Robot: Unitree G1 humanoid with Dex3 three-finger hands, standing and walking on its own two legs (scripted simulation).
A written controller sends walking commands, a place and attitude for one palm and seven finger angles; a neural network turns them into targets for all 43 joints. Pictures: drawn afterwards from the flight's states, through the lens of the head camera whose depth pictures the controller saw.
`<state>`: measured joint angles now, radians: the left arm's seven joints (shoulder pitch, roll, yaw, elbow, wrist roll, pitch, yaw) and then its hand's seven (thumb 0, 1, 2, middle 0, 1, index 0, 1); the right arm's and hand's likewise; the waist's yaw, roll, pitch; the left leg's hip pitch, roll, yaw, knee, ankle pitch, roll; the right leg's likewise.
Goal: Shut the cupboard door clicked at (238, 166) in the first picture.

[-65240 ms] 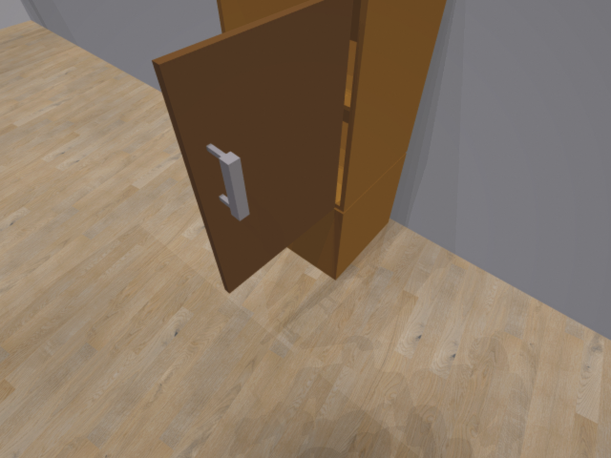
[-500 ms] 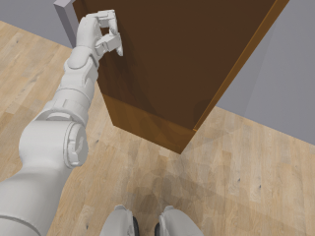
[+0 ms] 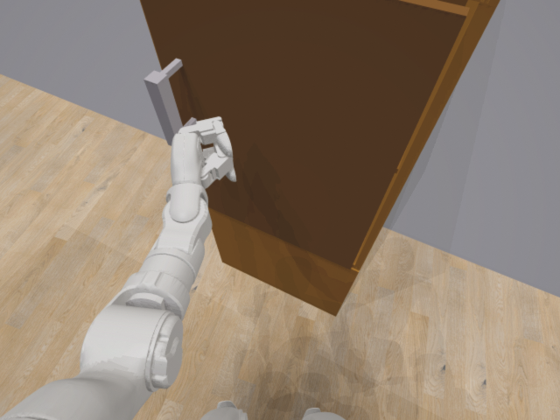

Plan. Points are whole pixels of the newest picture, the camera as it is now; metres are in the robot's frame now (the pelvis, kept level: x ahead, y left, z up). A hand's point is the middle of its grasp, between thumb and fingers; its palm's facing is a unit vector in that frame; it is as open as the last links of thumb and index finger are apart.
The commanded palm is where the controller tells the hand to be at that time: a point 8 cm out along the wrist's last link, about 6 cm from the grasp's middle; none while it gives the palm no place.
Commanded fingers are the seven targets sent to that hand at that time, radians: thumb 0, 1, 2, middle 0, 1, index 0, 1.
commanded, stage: pull the fist back off the door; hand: left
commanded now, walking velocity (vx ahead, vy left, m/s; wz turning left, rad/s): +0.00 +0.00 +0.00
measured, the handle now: (176, 104) +0.60 +0.14 +0.08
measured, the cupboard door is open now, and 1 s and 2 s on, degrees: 0 0 0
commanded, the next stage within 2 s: draw the hand back to the body in 0.28 s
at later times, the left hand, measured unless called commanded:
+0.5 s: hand (230, 175) +0.44 +0.05 +0.09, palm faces +0.00 -1.00 +0.00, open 3.1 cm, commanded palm +0.38 +0.11 +0.10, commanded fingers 0.00 0.90 0.90 -1.30 -1.50 -1.30 -1.50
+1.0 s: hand (126, 248) +0.30 +0.14 +0.15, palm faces +0.01 -0.99 -0.11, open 3.1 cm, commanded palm +0.27 +0.21 +0.16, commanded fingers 0.00 0.90 0.90 -1.00 -1.17 -1.00 -1.17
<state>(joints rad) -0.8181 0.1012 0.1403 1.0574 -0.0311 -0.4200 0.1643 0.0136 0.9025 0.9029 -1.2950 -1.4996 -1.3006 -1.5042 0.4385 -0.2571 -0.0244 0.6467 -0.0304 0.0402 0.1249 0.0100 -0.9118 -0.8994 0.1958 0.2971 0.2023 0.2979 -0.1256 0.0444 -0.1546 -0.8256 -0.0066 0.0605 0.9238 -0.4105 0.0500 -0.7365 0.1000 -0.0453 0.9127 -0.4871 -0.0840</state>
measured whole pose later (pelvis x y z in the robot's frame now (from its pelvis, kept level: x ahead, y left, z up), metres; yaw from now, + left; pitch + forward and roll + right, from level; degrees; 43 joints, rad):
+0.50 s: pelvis -0.01 +0.01 +0.00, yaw +0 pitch +15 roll +0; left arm -0.72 0.06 0.08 0.96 -0.05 -0.45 0.19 0.02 0.90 0.90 -1.30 -1.50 -1.30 -1.50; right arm 0.35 -0.23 0.00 0.64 -0.02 0.03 0.10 0.01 -0.91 -0.90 0.20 0.30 0.20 0.30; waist -0.11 0.05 -0.14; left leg -0.81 -0.01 0.07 0.93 -0.39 0.06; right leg -0.72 0.09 -0.04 0.93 -0.48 -0.08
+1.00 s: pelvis +0.00 +0.01 +0.04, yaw +1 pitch +2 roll +0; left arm -0.04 0.20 -0.04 0.11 -0.13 -0.11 0.03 0.02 0.90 0.90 -1.21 -1.41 -1.22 -1.41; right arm 0.16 -0.24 0.03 0.52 0.06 0.04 -0.02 0.02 -0.91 -0.90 0.19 0.30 0.20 0.30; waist 0.00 0.04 -0.07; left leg -0.37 -0.04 0.05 0.63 -0.30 0.07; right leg -0.27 0.08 -0.03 0.61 -0.37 -0.07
